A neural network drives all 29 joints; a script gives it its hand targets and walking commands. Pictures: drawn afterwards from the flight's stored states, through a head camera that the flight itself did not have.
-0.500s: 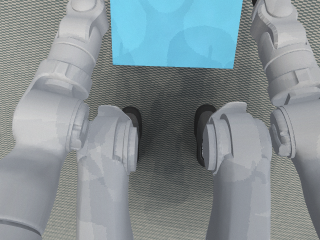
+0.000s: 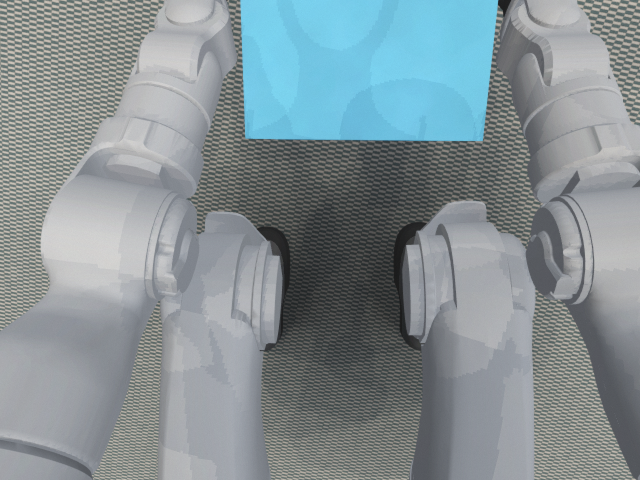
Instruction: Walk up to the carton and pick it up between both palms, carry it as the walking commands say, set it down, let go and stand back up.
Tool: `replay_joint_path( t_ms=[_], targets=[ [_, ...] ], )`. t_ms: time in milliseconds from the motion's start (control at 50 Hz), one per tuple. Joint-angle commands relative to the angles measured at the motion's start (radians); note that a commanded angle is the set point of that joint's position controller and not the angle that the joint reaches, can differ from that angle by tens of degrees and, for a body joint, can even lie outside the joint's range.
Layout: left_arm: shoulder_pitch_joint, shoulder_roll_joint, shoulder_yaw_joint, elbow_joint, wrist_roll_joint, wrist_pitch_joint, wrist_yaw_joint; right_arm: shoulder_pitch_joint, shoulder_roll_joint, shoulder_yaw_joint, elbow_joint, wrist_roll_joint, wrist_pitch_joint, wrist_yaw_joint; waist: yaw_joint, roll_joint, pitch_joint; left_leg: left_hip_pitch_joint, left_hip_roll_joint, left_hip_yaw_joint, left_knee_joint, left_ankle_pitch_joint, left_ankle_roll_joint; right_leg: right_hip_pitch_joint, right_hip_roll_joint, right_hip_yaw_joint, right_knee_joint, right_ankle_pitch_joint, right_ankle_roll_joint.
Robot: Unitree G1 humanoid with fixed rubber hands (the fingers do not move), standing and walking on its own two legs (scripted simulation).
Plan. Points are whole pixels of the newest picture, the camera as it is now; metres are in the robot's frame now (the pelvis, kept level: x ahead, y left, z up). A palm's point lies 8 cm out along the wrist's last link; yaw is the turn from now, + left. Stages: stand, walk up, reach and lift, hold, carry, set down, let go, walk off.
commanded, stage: reach and lift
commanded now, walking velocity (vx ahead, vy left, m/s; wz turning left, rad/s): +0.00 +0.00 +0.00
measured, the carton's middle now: (359, 41) +0.50 -0.04 -0.22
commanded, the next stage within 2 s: none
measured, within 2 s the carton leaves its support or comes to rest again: leaves its support in 0.12 s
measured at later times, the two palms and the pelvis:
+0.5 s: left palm out of the picture +0.53 +0.10 -0.09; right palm out of the picture +0.52 -0.19 -0.11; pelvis -0.02 +0.00 +0.02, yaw -1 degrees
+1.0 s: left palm out of the picture +0.52 +0.10 -0.06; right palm out of the picture +0.52 -0.19 -0.07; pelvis -0.02 -0.01 +0.06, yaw -2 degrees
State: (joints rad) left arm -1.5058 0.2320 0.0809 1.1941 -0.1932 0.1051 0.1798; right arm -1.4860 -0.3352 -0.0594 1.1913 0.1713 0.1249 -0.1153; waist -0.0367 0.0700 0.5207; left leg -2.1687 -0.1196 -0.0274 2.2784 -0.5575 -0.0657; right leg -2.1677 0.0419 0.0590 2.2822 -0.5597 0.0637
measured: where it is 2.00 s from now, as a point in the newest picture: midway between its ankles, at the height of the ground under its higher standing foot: (340, 307)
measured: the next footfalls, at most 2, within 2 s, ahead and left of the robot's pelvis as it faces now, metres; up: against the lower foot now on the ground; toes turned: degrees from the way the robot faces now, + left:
none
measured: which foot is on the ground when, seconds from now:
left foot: down 0.00-1.00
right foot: down 0.00-1.00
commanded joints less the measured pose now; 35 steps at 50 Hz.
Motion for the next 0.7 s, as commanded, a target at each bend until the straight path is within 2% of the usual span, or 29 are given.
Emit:
replay_joint_path(
  t_ms=[0, 20, 40, 60, 80, 100, 120, 160, 180, 220, 240, 260, 280, 340, 360, 400, 420, 440, 460, 480, 500, 520, 540, 560, 600, 620, 640, 660, 680],
  targets=[
    [-0.461, -1.032, -0.200, -0.427, -0.029, -0.019, -0.248, -0.577, 1.055, 0.254, -0.503, 0.089, -0.033, 0.255, 0.001, -0.094, -1.883, 0.661, -0.077, 0.138, -0.168, 0.451, 0.037, 0.732, 0.082, -0.151, -0.223, 0.490, -0.049],
    [-0.491, -1.073, -0.235, -0.407, -0.039, -0.007, -0.239, -0.589, 1.062, 0.268, -0.493, 0.091, -0.032, 0.250, -0.021, -0.103, -1.884, 0.617, -0.069, 0.137, -0.170, 0.394, 0.040, 0.718, 0.084, -0.152, -0.219, 0.461, -0.047],
    [-0.545, -1.077, -0.248, -0.525, -0.044, -0.011, -0.236, -0.541, 1.091, 0.236, -0.524, 0.095, -0.025, 0.247, -0.023, -0.052, -1.996, 0.717, -0.075, 0.129, -0.188, 0.468, 0.050, 0.749, 0.093, -0.153, -0.212, 0.532, -0.045],
    [-0.480, -1.056, -0.248, -0.469, -0.043, -0.005, -0.233, -0.558, 1.094, 0.281, -0.513, 0.117, -0.019, 0.244, 0.004, -0.092, -2.001, 0.715, -0.070, 0.128, -0.170, 0.442, 0.033, 0.760, 0.080, -0.163, -0.197, 0.508, -0.041],
    [-0.499, -1.090, -0.273, -0.532, -0.066, 0.012, -0.233, -0.556, 1.094, 0.272, -0.612, 0.117, -0.016, 0.242, -0.011, -0.115, -2.072, 0.721, -0.077, 0.125, -0.207, 0.446, 0.031, 0.834, 0.093, -0.161, -0.203, 0.521, -0.041],
    [-0.462, -1.107, -0.268, -0.505, -0.059, 0.019, -0.237, -0.619, 1.055, 0.284, -0.628, 0.102, -0.015, 0.236, -0.060, -0.107, -2.035, 0.701, -0.072, 0.121, -0.190, 0.435, 0.049, 0.788, 0.092, -0.155, -0.230, 0.515, -0.043],
    [-0.428, -1.136, -0.250, -0.506, -0.034, 0.037, -0.230, -0.627, 1.056, 0.269, -0.659, 0.110, -0.016, 0.243, 0.019, -0.053, -2.086, 0.768, -0.062, 0.135, -0.213, 0.425, 0.044, 0.789, 0.078, -0.148, -0.224, 0.482, -0.048],
    [-0.385, -1.121, -0.127, -0.369, 0.043, 0.066, -0.238, -0.670, 1.015, 0.229, -0.579, 0.065, -0.003, 0.242, 0.025, -0.096, -1.841, 0.536, -0.063, 0.144, -0.195, 0.250, 0.050, 0.708, 0.083, -0.153, -0.257, 0.318, -0.059],
    [-0.398, -1.135, -0.161, -0.446, 0.015, 0.058, -0.243, -0.656, 1.067, 0.291, -0.631, 0.062, 0.011, 0.242, 0.013, -0.177, -1.914, 0.597, -0.049, 0.126, -0.223, 0.327, 0.050, 0.832, 0.083, -0.134, -0.277, 0.416, -0.032],
    [-0.449, -1.119, -0.186, -0.473, 0.017, 0.079, -0.257, -0.584, 1.042, 0.222, -0.555, 0.030, 0.045, 0.250, -0.010, -0.109, -1.906, 0.583, -0.057, 0.143, -0.250, 0.268, 0.031, 0.783, 0.081, -0.163, -0.280, 0.335, -0.048],
    [-0.501, -1.158, -0.248, -0.552, 0.001, 0.084, -0.252, -0.640, 1.068, 0.237, -0.625, 0.042, 0.044, 0.239, -0.009, -0.067, -2.016, 0.627, -0.063, 0.168, -0.232, 0.283, 0.036, 0.835, 0.091, -0.149, -0.288, 0.356, -0.051],
    [-0.543, -1.142, -0.240, -0.589, -0.023, 0.086, -0.249, -0.715, 1.065, 0.282, -0.712, 0.068, 0.042, 0.237, -0.033, -0.139, -2.124, 0.716, -0.068, 0.125, -0.250, 0.295, 0.058, 0.879, 0.085, -0.158, -0.289, 0.374, -0.039],
    [-0.524, -1.140, -0.205, -0.519, 0.006, 0.097, -0.253, -0.657, 1.049, 0.218, -0.622, 0.016, 0.051, 0.239, -0.033, -0.103, -2.034, 0.645, -0.060, 0.146, -0.262, 0.237, 0.050, 0.814, 0.079, -0.154, -0.305, 0.311, -0.049],
    [-0.542, -1.144, -0.260, -0.646, -0.011, 0.120, -0.242, -0.695, 1.071, 0.306, -0.790, 0.053, 0.070, 0.231, -0.001, -0.135, -2.285, 0.776, -0.049, 0.140, -0.253, 0.356, 0.036, 0.975, 0.092, -0.157, -0.305, 0.426, -0.047],
    [-0.563, -1.147, -0.267, -0.610, -0.028, 0.125, -0.247, -0.712, 1.079, 0.296, -0.715, 0.070, 0.090, 0.228, -0.038, -0.122, -2.215, 0.683, -0.046, 0.145, -0.257, 0.253, 0.034, 0.935, 0.081, -0.163, -0.291, 0.358, -0.040],
    [-0.615, -1.118, -0.236, -0.616, -0.020, 0.132, -0.243, -0.742, 1.081, 0.277, -0.693, 0.022, 0.101, 0.232, 0.000, -0.185, -2.149, 0.653, -0.057, 0.141, -0.290, 0.194, 0.050, 0.880, 0.075, -0.169, -0.318, 0.260, -0.047],
    [-0.704, -1.135, -0.249, -0.691, -0.027, 0.133, -0.240, -0.693, 1.121, 0.291, -0.684, 0.018, 0.113, 0.236, -0.011, -0.192, -2.191, 0.711, -0.046, 0.151, -0.292, 0.188, 0.053, 0.920, 0.085, -0.160, -0.349, 0.248, -0.046],
    [-0.671, -1.129, -0.266, -0.669, -0.014, 0.143, -0.242, -0.695, 1.093, 0.265, -0.665, 0.003, 0.117, 0.236, -0.048, -0.137, -2.151, 0.678, -0.042, 0.145, -0.295, 0.202, 0.048, 0.888, 0.078, -0.155, -0.348, 0.276, -0.051],
    [-0.615, -1.117, -0.251, -0.597, 0.004, 0.157, -0.243, -0.655, 1.126, 0.255, -0.622, 0.000, 0.131, 0.241, -0.006, -0.143, -2.099, 0.649, -0.057, 0.142, -0.317, 0.158, 0.048, 0.854, 0.082, -0.168, -0.335, 0.223, -0.051],
    [-0.561, -1.157, -0.241, -0.584, 0.006, 0.157, -0.252, -0.626, 1.140, 0.270, -0.636, -0.012, 0.139, 0.240, -0.021, -0.146, -2.132, 0.654, -0.060, 0.144, -0.300, 0.200, 0.047, 0.896, 0.083, -0.162, -0.344, 0.271, -0.045],
    [-0.567, -1.117, -0.233, -0.618, 0.015, 0.162, -0.260, -0.662, 1.126, 0.266, -0.674, -0.009, 0.139, 0.245, 0.000, -0.136, -2.150, 0.659, -0.068, 0.142, -0.313, 0.219, 0.053, 0.909, 0.088, -0.145, -0.363, 0.291, -0.047],
    [-0.545, -1.133, -0.201, -0.536, 0.033, 0.185, -0.264, -0.668, 1.095, 0.250, -0.655, -0.022, 0.154, 0.248, -0.013, -0.130, -2.120, 0.649, -0.053, 0.143, -0.327, 0.174, 0.045, 0.863, 0.087, -0.164, -0.366, 0.245, -0.049],
    [-0.601, -1.130, -0.220, -0.598, 0.034, 0.180, -0.267, -0.652, 1.149, 0.271, -0.625, -0.013, 0.161, 0.262, 0.023, -0.143, -2.091, 0.677, -0.051, 0.125, -0.358, 0.174, 0.051, 0.842, 0.083, -0.155, -0.368, 0.234, -0.039],
    [-0.590, -1.132, -0.228, -0.576, 0.040, 0.193, -0.268, -0.697, 1.138, 0.280, -0.664, 0.000, 0.163, 0.271, -0.007, -0.154, -2.114, 0.700, -0.037, 0.116, -0.358, 0.146, 0.050, 0.815, 0.078, -0.166, -0.372, 0.204, -0.040],
    [-0.556, -1.144, -0.239, -0.580, 0.052, 0.198, -0.279, -0.655, 1.139, 0.311, -0.688, -0.020, 0.169, 0.266, 0.024, -0.149, -2.143, 0.690, -0.054, 0.141, -0.355, 0.196, 0.041, 0.874, 0.087, -0.166, -0.384, 0.229, -0.039],
    [-0.700, -1.111, -0.249, -0.710, 0.033, 0.191, -0.273, -0.679, 1.144, 0.307, -0.685, -0.005, 0.179, 0.262, 0.032, -0.151, -2.203, 0.712, -0.048, 0.133, -0.356, 0.228, 0.036, 0.918, 0.085, -0.157, -0.380, 0.279, -0.040],
    [-0.657, -1.134, -0.322, -0.725, 0.010, 0.203, -0.271, -0.691, 1.147, 0.349, -0.775, 0.022, 0.174, 0.249, -0.006, -0.113, -2.389, 0.828, -0.045, 0.131, -0.360, 0.317, 0.025, 1.014, 0.086, -0.169, -0.368, 0.393, -0.029],
    [-0.641, -1.129, -0.329, -0.768, -0.013, 0.198, -0.261, -0.702, 1.157, 0.387, -0.815, 0.051, 0.181, 0.245, 0.067, -0.148, -2.463, 0.831, -0.049, 0.142, -0.343, 0.360, 0.026, 1.069, 0.085, -0.155, -0.358, 0.433, -0.024],
    [-0.687, -1.143, -0.366, -0.782, -0.022, 0.199, -0.261, -0.684, 1.151, 0.372, -0.781, 0.042, 0.182, 0.234, -0.022, -0.137, -2.474, 0.819, -0.046, 0.145, -0.344, 0.349, 0.020, 1.091, 0.090, -0.180, -0.362, 0.454, -0.013]
  ],
)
